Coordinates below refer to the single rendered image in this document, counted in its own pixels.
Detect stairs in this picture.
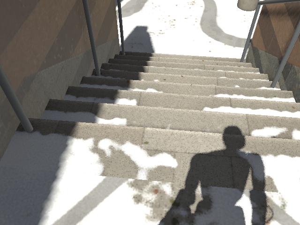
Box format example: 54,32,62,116
40,51,300,140

